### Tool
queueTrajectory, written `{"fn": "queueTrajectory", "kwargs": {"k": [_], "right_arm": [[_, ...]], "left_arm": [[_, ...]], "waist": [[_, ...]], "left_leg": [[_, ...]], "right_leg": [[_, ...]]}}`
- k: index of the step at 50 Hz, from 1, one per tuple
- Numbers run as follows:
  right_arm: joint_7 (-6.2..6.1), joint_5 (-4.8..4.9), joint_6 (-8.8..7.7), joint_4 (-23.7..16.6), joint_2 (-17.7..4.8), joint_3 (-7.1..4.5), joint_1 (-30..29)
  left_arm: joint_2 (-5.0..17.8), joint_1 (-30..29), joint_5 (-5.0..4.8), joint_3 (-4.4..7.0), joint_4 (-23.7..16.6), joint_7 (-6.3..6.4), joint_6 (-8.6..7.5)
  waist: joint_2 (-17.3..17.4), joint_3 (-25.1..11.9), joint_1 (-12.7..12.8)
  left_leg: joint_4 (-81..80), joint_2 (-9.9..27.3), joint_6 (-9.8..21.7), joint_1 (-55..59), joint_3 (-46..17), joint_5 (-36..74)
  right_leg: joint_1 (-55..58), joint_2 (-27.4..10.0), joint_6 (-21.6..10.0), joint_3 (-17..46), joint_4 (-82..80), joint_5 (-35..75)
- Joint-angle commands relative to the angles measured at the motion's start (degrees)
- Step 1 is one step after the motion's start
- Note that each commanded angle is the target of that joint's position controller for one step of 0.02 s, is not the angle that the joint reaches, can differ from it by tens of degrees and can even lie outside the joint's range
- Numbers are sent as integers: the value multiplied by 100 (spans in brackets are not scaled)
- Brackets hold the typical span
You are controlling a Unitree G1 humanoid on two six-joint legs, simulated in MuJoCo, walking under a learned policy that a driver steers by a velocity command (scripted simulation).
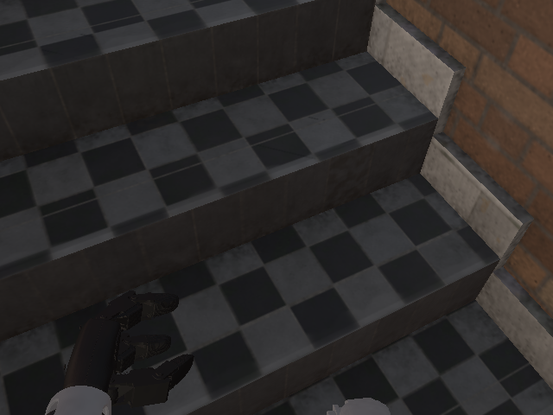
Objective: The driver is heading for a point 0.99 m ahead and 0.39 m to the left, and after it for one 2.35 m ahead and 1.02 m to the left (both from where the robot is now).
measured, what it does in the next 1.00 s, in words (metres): climbs, turning left: right foot 0.17 m higher, then left foot 0.17 m higher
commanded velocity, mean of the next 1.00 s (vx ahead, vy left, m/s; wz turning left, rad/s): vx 1.00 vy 0.00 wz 0.74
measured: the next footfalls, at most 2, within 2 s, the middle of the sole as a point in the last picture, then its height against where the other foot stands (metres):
right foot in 0.14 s outside the picture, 0.17 m higher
left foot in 0.62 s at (262, 311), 0.17 m higher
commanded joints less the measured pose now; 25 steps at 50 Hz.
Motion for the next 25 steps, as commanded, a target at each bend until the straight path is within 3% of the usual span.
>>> {"fn": "queueTrajectory", "kwargs": {"k": [1,2,3,4,5,6,7,8,9,10,11,12,13,14,15,16,17,18,19,20,21,22,23,24,25], "right_arm": [[-81,126,-201,-7,-535,22,155],[-164,94,-200,86,-488,44,348],[-251,116,-73,233,-334,72,738],[-335,176,94,524,-74,142,1237],[-372,337,153,138,-365,89,419],[-203,336,146,-100,-854,-11,633],[46,327,-10,-366,-1842,-294,44],[183,564,-168,-719,-2326,-587,-910],[364,738,-345,-1271,-1338,-450,-968],[360,540,-403,-1253,-931,-465,-778],[237,437,-200,-1417,-153,-416,-666],[198,258,-82,-1724,218,-335,-1032],[162,74,26,-1792,428,-273,-1344],[175,-81,107,-1918,836,-98,-1493],[171,10,228,-1926,881,-24,-1394],[125,102,371,-1925,896,47,-1548],[94,123,518,-2079,1081,156,-1787],[5,243,590,-2086,1280,206,-2169],[-106,374,690,-2418,1356,272,-2540],[-215,353,761,-2483,1355,321,-2643],[-257,372,821,-2715,1245,322,-2861],[-251,408,844,-2943,1181,400,-3176],[-261,480,888,-3079,970,419,-3668],[-205,529,967,-3130,662,412,-3676],[-144,435,987,-2954,301,308,-3335]], "left_arm": [[-265,-1347,55,-262,-1059,159,-126],[-278,-1812,-3,-340,-1345,127,-202],[-288,-2397,-49,-454,-1603,29,-311],[-657,-2942,-72,-620,-1843,-95,-376],[-947,-1988,-334,-812,-1713,-271,-426],[-500,-751,-420,-523,-1239,-269,-351],[14,1583,-263,-143,-707,-129,-149],[764,2900,-87,253,-346,65,-78],[1779,3370,0,621,48,91,-262],[1663,3436,-4,660,212,86,-206],[1425,2344,-14,641,394,-42,-223],[863,1643,-111,492,612,-96,-272],[327,1309,-174,358,948,-71,-374],[-73,1413,-135,230,1236,-79,-439],[-496,1537,-74,131,1571,-152,-497],[-343,1878,-55,157,1810,-120,-589],[-420,2017,-59,133,2131,-134,-666],[-487,2475,-4,94,2403,-118,-688],[-409,2624,4,80,2585,-167,-720],[-482,2686,20,17,2759,-229,-747],[-310,2736,-20,23,2801,-228,-776],[-273,2471,-61,-3,2770,-260,-704],[-77,2424,-165,-16,2721,-191,-674],[520,2565,-245,79,2591,-62,-685],[761,2694,-329,82,2506,110,-706]], "waist": [[885,1071,230],[762,1084,162],[503,873,-165],[311,589,-484],[392,89,48],[614,-1144,319],[1787,-2357,1433],[1600,-3137,2325],[-1289,-3779,2075],[-1197,-4255,1918],[-500,-3233,1033],[-70,-1918,566],[188,-673,334],[-266,-209,-1],[42,-216,-213],[105,-32,-119],[260,257,-257],[131,393,-33],[141,638,-108],[5,713,-231],[45,878,-352],[104,876,-624],[264,939,-543],[91,874,-571],[228,317,-673]], "left_leg": [[-1714,1623,1305,638,-1640,2007],[-1805,1577,1176,1003,-1460,2229],[-2187,1260,1047,1137,-1159,2342],[-2238,954,1041,863,-894,3541],[-2491,726,1214,-783,-726,5029],[-1479,955,1280,-931,-943,7731],[-13,1536,1273,-381,-1193,10885],[2015,1331,1001,-773,-1419,10368],[4924,115,753,-2681,-1766,4276],[7457,-572,794,-3005,-2780,1514],[8779,-240,691,-3863,-2775,1895],[8831,177,682,-4126,-2045,2257],[9045,314,707,-4472,-1741,2400],[9874,281,801,-5023,-1750,2052],[10124,337,914,-5183,-1821,1823],[10125,185,887,-5635,-1767,1497],[9911,188,942,-5935,-1864,1424],[10956,-18,1068,-6651,-1605,1275],[11204,-143,1136,-7023,-1393,866],[11619,-309,1269,-7322,-1346,621],[11459,-369,1331,-7539,-1482,444],[10396,-358,1377,-7135,-1296,572],[9474,-515,1317,-6618,-919,824],[8571,-459,1214,-5958,-284,426],[8253,-414,1262,-4937,123,446]], "right_leg": [[-2425,-342,-17,-658,1083,-1398],[-2569,-642,6,-753,579,-1698],[-2049,-807,67,-1159,-796,-1796],[-945,-697,63,-1433,-1463,-1418],[2609,-571,72,-1356,-4416,-303],[4928,170,241,-1749,-4189,-41],[6283,414,161,-1252,-4081,-53],[7174,-62,57,-73,-4797,-280],[8679,-1955,39,2995,-7118,28],[8396,-2590,373,4726,-8620,-347],[7393,-2770,452,4467,-8819,-1243],[6172,-2501,185,3514,-8711,-1783],[5095,-2233,85,2282,-8306,-986],[4615,-2005,184,1276,-8274,519],[4609,-1861,353,615,-8254,1031],[4727,-2026,367,260,-8606,1266],[4516,-1862,517,-250,-8722,1249],[4845,-1853,632,-519,-8920,1366],[4829,-1829,829,-919,-9101,1743],[4869,-1667,891,-1191,-9219,1962],[4855,-1567,944,-1406,-9477,1763],[4504,-1244,1233,-1992,-9670,1864],[4032,-1059,1263,-2404,-10037,2409],[3891,-1265,1023,-2540,-10573,3654],[4429,-1192,859,-2860,-10651,5359]]}}
Velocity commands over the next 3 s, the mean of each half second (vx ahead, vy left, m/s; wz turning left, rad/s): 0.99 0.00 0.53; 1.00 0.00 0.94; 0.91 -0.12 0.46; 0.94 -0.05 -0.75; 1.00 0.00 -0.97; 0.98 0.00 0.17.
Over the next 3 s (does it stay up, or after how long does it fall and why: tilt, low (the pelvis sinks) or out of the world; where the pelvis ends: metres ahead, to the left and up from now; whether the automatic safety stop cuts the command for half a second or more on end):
stays up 2.19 0.90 1.33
